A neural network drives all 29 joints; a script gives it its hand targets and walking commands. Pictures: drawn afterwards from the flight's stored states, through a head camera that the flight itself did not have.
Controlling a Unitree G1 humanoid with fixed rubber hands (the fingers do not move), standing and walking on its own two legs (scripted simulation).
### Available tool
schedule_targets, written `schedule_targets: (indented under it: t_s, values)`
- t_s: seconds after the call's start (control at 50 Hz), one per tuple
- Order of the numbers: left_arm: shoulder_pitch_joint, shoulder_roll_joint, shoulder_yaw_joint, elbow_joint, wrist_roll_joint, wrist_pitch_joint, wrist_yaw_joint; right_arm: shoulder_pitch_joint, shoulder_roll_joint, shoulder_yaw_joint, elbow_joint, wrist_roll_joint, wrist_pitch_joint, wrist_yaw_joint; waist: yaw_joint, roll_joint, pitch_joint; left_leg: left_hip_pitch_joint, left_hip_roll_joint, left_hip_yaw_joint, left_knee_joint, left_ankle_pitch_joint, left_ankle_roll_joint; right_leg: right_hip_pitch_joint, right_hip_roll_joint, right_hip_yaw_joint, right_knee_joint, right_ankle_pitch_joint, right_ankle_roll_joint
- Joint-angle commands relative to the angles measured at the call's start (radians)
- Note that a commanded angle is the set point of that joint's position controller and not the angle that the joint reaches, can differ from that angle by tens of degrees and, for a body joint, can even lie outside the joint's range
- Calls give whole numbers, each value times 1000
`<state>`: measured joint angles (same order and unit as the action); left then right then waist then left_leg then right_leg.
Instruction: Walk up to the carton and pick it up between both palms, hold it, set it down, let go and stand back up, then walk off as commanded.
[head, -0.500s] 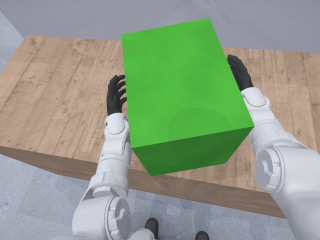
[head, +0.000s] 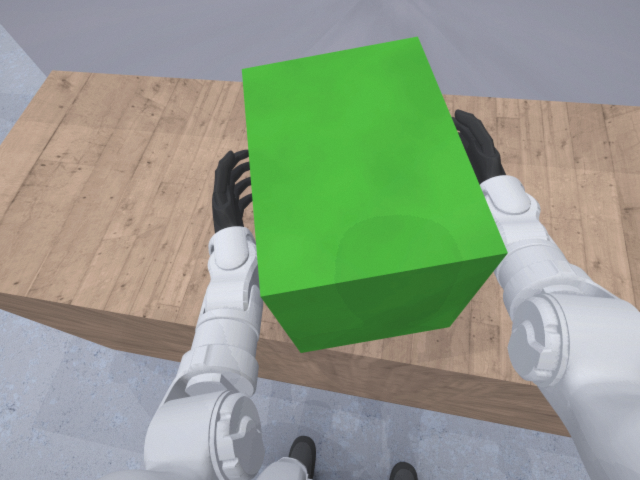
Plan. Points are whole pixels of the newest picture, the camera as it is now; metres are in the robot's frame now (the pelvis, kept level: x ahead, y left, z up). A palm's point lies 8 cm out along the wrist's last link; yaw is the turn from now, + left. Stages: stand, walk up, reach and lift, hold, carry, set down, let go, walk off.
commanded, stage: reach and lift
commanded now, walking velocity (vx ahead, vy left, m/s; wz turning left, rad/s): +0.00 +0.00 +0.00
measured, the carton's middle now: (354, 208) +0.44 +0.07 +0.00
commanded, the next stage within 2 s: none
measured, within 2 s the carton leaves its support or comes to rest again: leaves its support in 1.28 s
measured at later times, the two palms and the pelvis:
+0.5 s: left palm (232, 219) +0.38 +0.21 +0.04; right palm (482, 174) +0.49 -0.09 +0.04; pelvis +0.00 +0.00 +0.00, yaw +0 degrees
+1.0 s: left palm (233, 228) +0.37 +0.20 +0.04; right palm (487, 184) +0.47 -0.09 +0.04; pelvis -0.01 +0.00 +0.00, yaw +0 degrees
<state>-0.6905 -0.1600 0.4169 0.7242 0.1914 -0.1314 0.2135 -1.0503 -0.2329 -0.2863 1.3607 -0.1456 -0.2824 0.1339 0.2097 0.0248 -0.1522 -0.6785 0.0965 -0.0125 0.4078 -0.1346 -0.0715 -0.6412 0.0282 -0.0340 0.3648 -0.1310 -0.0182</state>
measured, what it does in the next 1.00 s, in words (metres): stands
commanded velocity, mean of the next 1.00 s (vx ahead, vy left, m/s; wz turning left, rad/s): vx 0.00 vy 0.00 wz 0.00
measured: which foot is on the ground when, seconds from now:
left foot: down 0.00-1.00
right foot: down 0.00-1.00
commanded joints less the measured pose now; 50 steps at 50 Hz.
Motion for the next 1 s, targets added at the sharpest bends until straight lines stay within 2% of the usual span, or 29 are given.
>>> schedule_targets:
  t_s: [0.0, 0.06, 0.08, 0.1, 0.12, 0.14, 0.16, 0.2, 0.24, 0.26, 0.28, 0.3, 0.36, 0.4, 0.48, 0.52, 0.54, 0.62, 0.64, 0.68, 0.72, 0.76, 0.78, 0.8, 0.82, 0.86, 0.88, 0.9, 0.98]
  values:
    - [-451, -393, -164, 71, 69, -46, -116, -490, 448, 36, -24, -150, -98, 58, 8, -190, -725, 210, -74, 166, 10, 400, 62, 417, 33, -66, 34, 382, 12]
    - [-465, -400, -184, 54, 77, -41, -108, -508, 450, 9, -37, -148, -96, 64, 1, -156, -755, 258, -77, 160, 19, 420, 65, 371, 44, -65, 22, 354, 7]
    - [-457, -378, -160, 71, 73, -41, -110, -490, 447, 14, -8, -151, -94, 62, 11, -190, -709, 235, -83, 172, 15, 415, 70, 376, 36, -56, 19, 364, 11]
    - [-475, -399, -188, 55, 62, -39, -108, -498, 434, 15, -19, -155, -89, 59, -10, -187, -715, 254, -83, 155, 7, 389, 68, 365, 46, -68, 23, 335, 15]
    - [-466, -390, -174, 60, 82, -40, -111, -484, 439, 19, -15, -148, -92, 58, 4, -168, -708, 267, -83, 170, 8, 432, 65, 359, 49, -70, 21, 360, 10]
    - [-456, -400, -186, 52, 73, -32, -109, -488, 452, 18, -7, -137, -92, 55, -8, -153, -696, 283, -75, 161, 24, 448, 60, 347, 48, -74, 18, 356, 1]
    - [-470, -409, -167, 68, 79, -32, -114, -491, 464, 26, -20, -144, -93, 55, 10, -180, -704, 275, -78, 171, 23, 462, 61, 366, 52, -69, 22, 385, 5]
    - [-464, -404, -200, 61, 61, -43, -107, -486, 443, 24, -2, -136, -100, 58, -2, -144, -733, 272, -77, 158, 27, 450, 61, 346, 49, -68, 25, 380, 3]
    - [-467, -419, -230, 47, 39, -50, -109, -499, 446, 23, -33, -143, -113, 52, -20, -166, -774, 301, -73, 157, 39, 482, 54, 347, 51, -74, 16, 386, 3]
    - [-463, -417, -208, 65, 40, -46, -106, -497, 458, 56, -21, -126, -108, 49, 5, -174, -751, 286, -83, 168, 40, 480, 58, 360, 49, -65, 20, 410, 4]
    - [-469, -399, -217, 57, 55, -53, -109, -483, 459, 57, -10, -131, -117, 47, -6, -181, -759, 278, -81, 169, 37, 477, 58, 367, 49, -61, 31, 435, 9]
    - [-495, -416, -253, 26, 40, -58, -104, -511, 445, 50, -24, -128, -129, 48, -14, -131, -794, 291, -82, 156, 31, 487, 46, 357, 54, -79, 27, 421, 8]
    - [-508, -424, -238, 71, 25, -62, -109, -543, 440, 68, -16, -140, -136, 46, -13, -181, -786, 252, -78, 162, 29, 454, 53, 367, 45, -75, 31, 446, 18]
    - [-508, -433, -261, 50, 23, -73, -109, -526, 461, 76, -16, -135, -152, 42, -22, -164, -836, 292, -74, 153, 47, 526, 46, 361, 59, -87, 47, 480, 16]
    - [-454, -441, -235, 106, 40, -86, -111, -508, 455, 110, 22, -133, -182, 37, 8, -159, -827, 272, -74, 166, 47, 551, 44, 389, 49, -80, 48, 522, 14]
    - [-457, -432, -250, 100, 31, -92, -112, -521, 439, 116, 17, -133, -193, 29, -7, -183, -834, 254, -80, 162, 51, 548, 46, 415, 47, -76, 58, 567, 20]
    - [-469, -438, -273, 89, 26, -99, -110, -520, 458, 118, 45, -133, -198, 29, -13, -160, -852, 279, -70, 157, 55, 567, 39, 400, 50, -85, 74, 579, 22]
    - [-475, -444, -267, 119, 22, -107, -106, -573, 439, 127, 43, -131, -222, 29, -7, -172, -839, 278, -67, 159, 62, 577, 36, 374, 59, -91, 66, 545, 17]
    - [-458, -442, -290, 110, 14, -110, -101, -535, 433, 133, 65, -131, -221, 27, -15, -141, -863, 302, -71, 157, 64, 593, 31, 358, 62, -100, 60, 541, 18]
    - [-478, -439, -305, 110, -6, -111, -96, -541, 428, 138, 94, -124, -226, 21, -20, -165, -857, 301, -71, 158, 71, 606, 25, 346, 66, -103, 60, 546, 18]
    - [-452, -438, -294, 134, -1, -104, -98, -565, 421, 149, 41, -111, -226, 26, -6, -160, -852, 285, -68, 161, 64, 567, 31, 344, 68, -98, 47, 508, 7]
    - [-431, -447, -300, 143, -16, -105, -95, -576, 426, 179, 41, -94, -236, 21, 8, -182, -864, 289, -73, 163, 83, 613, 32, 373, 65, -94, 62, 574, 12]
    - [-449, -434, -316, 135, -26, -108, -93, -563, 422, 167, 71, -93, -227, 13, -16, -184, -863, 254, -78, 159, 75, 576, 32, 385, 68, -99, 78, 582, 26]
    - [-475, -439, -320, 116, -16, -105, -90, -592, 411, 173, 39, -86, -235, 21, -4, -155, -883, 291, -72, 152, 78, 609, 28, 361, 72, -104, 73, 570, 17]
    - [-480, -427, -300, 135, -8, -109, -88, -603, 426, 161, 39, -83, -234, 16, -1, -181, -860, 275, -77, 161, 73, 562, 34, 363, 73, -99, 62, 520, 16]
    - [-491, -426, -288, 146, -21, -104, -90, -589, 434, 204, 53, -68, -227, 14, 17, -196, -862, 230, -80, 169, 59, 524, 40, 417, 58, -86, 77, 590, 24]
    - [-470, -449, -334, 127, -36, -94, -89, -550, 419, 184, 69, -73, -214, 15, -23, -165, -874, 267, -82, 153, 64, 551, 27, 386, 63, -96, 71, 579, 23]
    - [-455, -441, -332, 117, -34, -89, -88, -545, 416, 203, 67, -69, -208, 16, -9, -152, -861, 293, -74, 151, 65, 569, 23, 371, 68, -95, 65, 549, 16]
    - [-545, -439, -352, 90, -59, -96, -85, -592, 430, 186, 54, -63, -205, 12, -18, -157, -885, 291, -78, 151, 72, 530, 26, 365, 67, -97, 54, 515, 12]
